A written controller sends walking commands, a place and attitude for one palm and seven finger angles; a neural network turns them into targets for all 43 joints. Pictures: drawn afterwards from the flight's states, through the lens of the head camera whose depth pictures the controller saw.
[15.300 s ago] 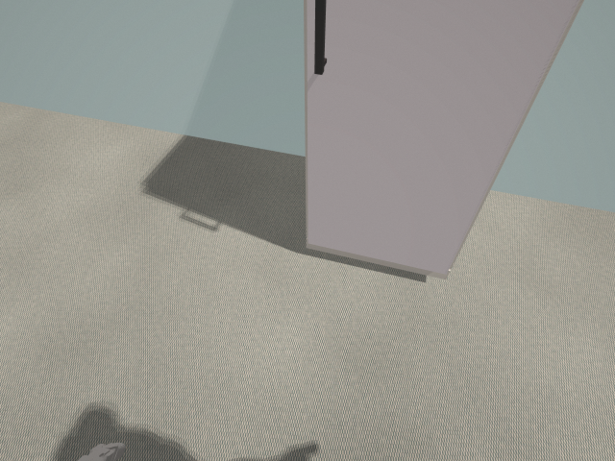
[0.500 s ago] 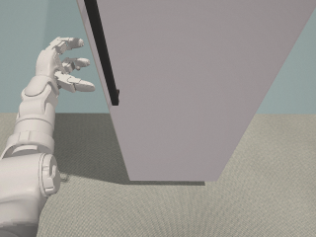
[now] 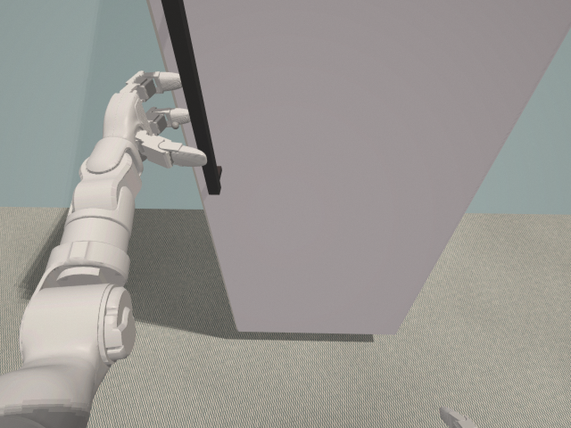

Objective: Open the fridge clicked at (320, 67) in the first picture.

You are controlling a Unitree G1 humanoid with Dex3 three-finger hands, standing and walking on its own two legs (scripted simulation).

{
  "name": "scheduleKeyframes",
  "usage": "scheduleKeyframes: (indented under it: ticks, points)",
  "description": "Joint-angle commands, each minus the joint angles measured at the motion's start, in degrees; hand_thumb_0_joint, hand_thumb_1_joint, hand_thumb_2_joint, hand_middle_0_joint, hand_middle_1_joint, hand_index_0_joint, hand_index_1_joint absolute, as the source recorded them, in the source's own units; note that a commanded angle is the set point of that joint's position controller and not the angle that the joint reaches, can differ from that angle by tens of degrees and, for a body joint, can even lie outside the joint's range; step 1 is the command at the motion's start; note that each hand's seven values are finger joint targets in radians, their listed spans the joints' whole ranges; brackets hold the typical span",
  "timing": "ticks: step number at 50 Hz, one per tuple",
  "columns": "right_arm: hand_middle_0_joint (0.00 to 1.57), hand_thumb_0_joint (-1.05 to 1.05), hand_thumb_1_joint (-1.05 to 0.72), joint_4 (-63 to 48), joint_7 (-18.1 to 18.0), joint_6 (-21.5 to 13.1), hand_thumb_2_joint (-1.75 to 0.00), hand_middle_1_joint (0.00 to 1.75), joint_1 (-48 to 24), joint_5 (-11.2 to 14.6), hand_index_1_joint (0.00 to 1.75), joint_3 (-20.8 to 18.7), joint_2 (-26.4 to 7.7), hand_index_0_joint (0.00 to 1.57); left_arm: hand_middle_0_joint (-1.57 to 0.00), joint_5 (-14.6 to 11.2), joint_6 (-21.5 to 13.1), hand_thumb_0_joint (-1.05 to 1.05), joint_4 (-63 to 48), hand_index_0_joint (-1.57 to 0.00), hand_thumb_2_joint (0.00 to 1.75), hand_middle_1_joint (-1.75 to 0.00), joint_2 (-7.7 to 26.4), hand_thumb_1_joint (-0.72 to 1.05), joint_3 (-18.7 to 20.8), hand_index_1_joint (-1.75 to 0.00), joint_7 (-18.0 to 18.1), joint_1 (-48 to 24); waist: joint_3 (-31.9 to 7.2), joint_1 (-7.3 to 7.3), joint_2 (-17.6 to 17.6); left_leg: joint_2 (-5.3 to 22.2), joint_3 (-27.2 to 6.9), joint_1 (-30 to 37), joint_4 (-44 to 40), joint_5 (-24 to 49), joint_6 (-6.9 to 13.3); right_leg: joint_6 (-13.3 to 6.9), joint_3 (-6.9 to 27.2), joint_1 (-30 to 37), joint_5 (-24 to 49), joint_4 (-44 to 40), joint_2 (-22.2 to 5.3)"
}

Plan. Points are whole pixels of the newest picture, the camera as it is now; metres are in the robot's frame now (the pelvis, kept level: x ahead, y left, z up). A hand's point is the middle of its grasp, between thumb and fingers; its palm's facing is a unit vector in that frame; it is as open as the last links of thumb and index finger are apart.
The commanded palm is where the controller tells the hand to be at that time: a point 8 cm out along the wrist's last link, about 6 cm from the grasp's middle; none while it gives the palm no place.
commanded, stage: feel for the door with the fingertips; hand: left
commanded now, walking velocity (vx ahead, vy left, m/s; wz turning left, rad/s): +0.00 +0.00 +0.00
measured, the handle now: (199, 103) +0.51 +0.13 +0.21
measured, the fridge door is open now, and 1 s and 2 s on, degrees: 0 0 0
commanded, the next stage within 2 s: slide the fingers in behind the handle in 0.18 s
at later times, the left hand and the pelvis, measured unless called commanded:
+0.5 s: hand (171, 121) +0.47 +0.16 +0.21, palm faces -0.02 -1.00 +0.00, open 13.7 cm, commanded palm +0.45 +0.21 +0.20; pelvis -0.01 +0.00 +0.00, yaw +1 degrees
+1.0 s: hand (184, 131) +0.45 +0.14 +0.20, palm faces -0.02 -1.00 +0.00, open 14.0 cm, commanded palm +0.44 +0.19 +0.20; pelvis +0.00 +0.00 +0.00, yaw +1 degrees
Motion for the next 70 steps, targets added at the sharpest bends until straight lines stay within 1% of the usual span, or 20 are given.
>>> scheduleKeyframes:
  ticks: [1,3,10,15,16,23,30,33,36,41,44,45,48,51,54,58,61,63,65,70]
  points:
    - [0.2,0.0,-0.9,-4.9,-0.93,-1.53,-0.9,0.3,1.24,0.12,0.3,-3.22,-8.62,0.2,-0.3,-0.74,-4.51,0.0,-9.52,-0.3,0.3,-1.2,14.02,-0.5,1.62,-1.2,-0.29,-33.05,-16.82,-0.56,-1.76,-1.16,-3.96,13.95,-0.14,12.16,2.15,0.46,2.72,-2.01,19.78,-3.08,0.47]
    - [0.2,0.0,-0.9,-4.16,-1.0,-1.87,-0.9,0.3,2.01,-0.01,0.3,-3.3,-8.69,0.2,-0.3,-1.1,-4.96,0.0,-7.52,-0.3,0.3,-1.2,11.48,-0.5,-0.59,-1.2,-0.92,-36.55,-15.76,-1.94,-2.19,-1.1,-4.41,14.17,0.12,11.12,2.02,0.52,2.42,-4.25,18.38,-3.19,0.61]
    - [0.2,0.0,-0.9,-3.07,-0.87,-2.44,-0.9,0.3,4.52,-0.42,0.3,-3.69,-9.52,0.2,-0.3,-1.45,-7.71,0.0,-3.05,-0.3,0.3,-1.2,13.46,-0.5,0.53,-1.2,-1.8,-38.33,-19.04,-2.24,-1.53,-1.22,-4.87,13.95,1.3,12.17,2.0,0.49,2.4,-4.43,18.27,-2.25,0.55]
    - [0.2,0.0,-0.9,-1.38,-0.94,-2.87,-0.9,0.3,6.43,-0.63,0.3,-3.89,-10.01,0.2,-0.3,-1.31,-7.96,0.0,0.54,-0.3,0.3,-1.2,13.37,-0.5,-0.24,-1.2,-1.8,-42.43,-16.53,-3.91,-2.63,-1.16,-5.31,11.93,1.47,9.56,2.11,0.72,2.15,-6.89,15.27,-2.61,0.59]
    - [0.2,0.0,-0.9,-1.49,-0.79,-2.95,-0.9,0.3,6.39,-0.54,0.3,-4.05,-10.31,0.2,-0.3,-0.93,-8.25,0.0,-0.6,-0.3,0.3,-1.2,16.11,-0.5,1.91,-1.2,-1.72,-41.9,-18.49,-2.89,-1.22,-1.19,-5.4,12.34,1.47,9.98,2.0,0.61,2.58,-6.44,15.72,-2.3,0.66]
    - [0.2,0.0,-0.9,-2.24,-0.24,-3.62,-0.9,0.3,5.77,-0.3,0.3,-4.04,-9.77,0.2,-0.3,-1.96,-8.89,0.0,-4.03,-0.3,0.3,-1.2,10.72,-0.5,-1.55,-1.2,-2.61,-38.36,-18.24,-2.18,0.84,-0.86,-5.48,13.89,1.16,9.66,1.63,0.28,1.91,-7.41,14.18,-2.17,1.07]
    - [0.2,0.0,-0.9,-3.56,-0.21,-3.74,-0.9,0.3,4.88,-0.37,0.3,-3.9,-9.69,0.2,-0.3,-1.58,-8.05,0.0,-7.0,-0.3,0.3,-1.2,15.66,-0.5,3.71,-1.2,-0.31,-31.42,-18.37,0.32,-2.36,-0.75,-5.04,11.94,0.29,9.85,1.89,0.2,1.64,-3.49,14.18,-2.37,1.1]
    - [0.2,0.0,-0.9,-4.53,0.01,-3.91,-0.9,0.3,3.47,-0.18,0.3,-3.78,-9.06,0.2,-0.3,-0.79,-7.87,0.0,-12.33,-0.3,0.3,-1.2,13.73,-0.5,2.01,-1.2,0.45,-32.76,-19.86,0.31,0.54,-0.58,-4.86,14.09,0.15,11.17,1.68,0.16,1.87,-3.76,15.79,-1.93,1.15]
    - [0.2,0.0,-0.9,-4.9,-0.1,-3.73,-0.9,0.3,2.82,-0.13,0.3,-3.73,-9.05,0.2,-0.3,-1.23,-7.18,0.0,-13.19,-0.3,0.3,-1.2,14.24,-0.5,3.05,-1.2,0.85,-31.06,-19.4,0.59,-2.05,-0.54,-4.59,13.78,-0.03,11.79,1.87,0.29,1.97,-2.29,17.1,-2.27,1.28]
    - [0.2,0.0,-0.9,-5.41,-0.06,-3.3,-0.9,0.3,1.42,-0.01,0.3,-3.7,-8.61,0.2,-0.3,-1.44,-5.36,0.0,-15.64,-0.3,0.3,-1.2,12.52,-0.5,2.35,-1.2,0.77,-28.46,-19.71,1.11,-0.96,-0.83,-4.06,14.9,0.28,14.4,1.92,0.23,2.13,-1.06,20.43,-2.23,1.11]
    - [0.2,0.0,-0.9,-5.27,-0.1,-2.7,-0.9,0.3,0.54,0.33,0.3,-3.5,-8.13,0.2,-0.3,-1.75,-3.37,0.0,-14.79,-0.3,0.3,-1.2,7.18,-0.5,-2.3,-1.2,0.48,-28.69,-16.25,-0.18,-1.51,-0.84,-4.2,14.37,0.13,12.44,1.84,0.36,1.76,-3.31,18.72,-2.69,1.15]
    - [0.2,0.0,-0.9,-5.15,-0.27,-2.51,-0.9,0.3,0.96,0.2,0.3,-3.63,-8.27,0.2,-0.3,-2.04,-3.05,0.0,-13.66,-0.3,0.3,-1.2,7.33,-0.5,-1.84,-1.2,0.77,-28.66,-14.95,-0.52,-4.35,-0.96,-4.21,13.54,0.26,12.01,2.16,0.5,1.57,-3.01,18.31,-3.17,1.13]
    - [0.2,0.0,-0.9,-4.85,-0.5,-2.26,-0.9,0.3,0.0,0.35,0.3,-3.37,-8.08,0.2,-0.3,-2.07,-2.47,0.0,-13.91,-0.3,0.3,-1.2,6.13,-0.5,-3.45,-1.2,1.18,-33.74,-14.74,-1.15,-1.67,-1.15,-4.52,13.88,-0.02,9.22,1.98,0.49,2.04,-5.02,15.56,-3.45,0.85]
    - [0.2,0.0,-0.9,-4.33,-0.49,-2.35,-0.9,0.3,0.66,-0.16,0.3,-3.41,-8.09,0.2,-0.3,-1.75,-3.74,0.0,-14.69,-0.3,0.3,-1.2,7.73,-0.5,-2.04,-1.2,2.36,-36.16,-18.22,-1.07,-0.99,-1.2,-5.14,15.72,0.54,11.77,1.86,0.27,1.97,-4.12,17.11,-2.66,0.82]
    - [0.2,0.0,-0.9,-4.14,-0.15,-2.59,-0.9,0.3,0.68,-0.36,0.3,-3.48,-7.72,0.2,-0.3,-1.59,-4.76,0.0,-13.97,-0.3,0.3,-1.2,5.52,-0.5,-3.1,-1.2,2.77,-35.95,-19.9,-0.87,-0.67,-1.27,-5.18,16.76,0.94,13.38,1.65,0.2,1.89,-4.04,18.54,-2.04,0.88]
    - [0.2,0.0,-0.9,-4.42,0.09,-1.95,-0.9,0.3,0.61,-0.38,0.3,-3.39,-7.89,0.2,-0.3,-1.24,-4.67,0.0,-12.04,-0.3,0.3,-1.2,7.11,-0.5,-1.63,-1.2,2.99,-32.07,-19.22,-0.03,-3.17,-1.43,-4.51,14.03,0.8,14.56,1.91,0.34,1.97,-1.29,21.72,-1.63,0.77]
    - [0.2,0.0,-0.9,-5.5,0.35,-1.51,-0.9,0.3,0.12,-0.35,0.3,-3.57,-7.82,0.2,-0.3,-0.84,-4.68,0.0,-14.83,-0.3,0.3,-1.2,8.31,-0.5,-0.24,-1.2,3.55,-29.44,-20.86,1.34,-1.94,-1.43,-4.13,14.33,0.6,16.32,1.9,0.2,2.01,0.73,23.41,-1.45,0.73]
    - [0.2,0.0,-0.9,-5.64,0.38,-1.41,-0.9,0.3,-0.1,-0.26,0.3,-3.63,-7.57,0.2,-0.3,-1.23,-4.18,0.0,-16.11,-0.3,0.3,-1.2,6.18,-0.5,-1.68,-1.2,3.6,-29.87,-19.78,0.68,-3.98,-1.33,-3.91,14.45,0.5,16.4,2.05,0.41,1.94,0.58,24.25,-1.8,0.93]
    - [0.2,0.0,-0.9,-5.73,0.2,-0.97,-0.9,0.3,-0.01,-0.26,0.3,-3.61,-7.89,0.2,-0.3,-1.43,-3.7,0.0,-15.13,-0.3,0.3,-1.2,7.98,-0.5,-0.19,-1.2,3.82,-27.85,-18.33,1.2,-5.18,-1.41,-3.72,12.7,0.1,15.12,2.2,0.48,1.96,1.81,23.26,-2.32,0.87]
    - [0.2,0.0,-0.9,-5.37,-0.05,-1.2,-0.9,0.3,-0.08,-0.38,0.3,-3.79,-7.47,0.2,-0.3,-1.19,-3.65,0.0,-18.45,-0.3,0.3,-1.2,6.24,-0.5,-1.67,-1.2,4.63,-30.91,-19.33,0.7,-3.22,-1.49,-3.7,14.7,-0.01,14.92,2.31,0.45,2.2,1.14,22.47,-2.83,0.88]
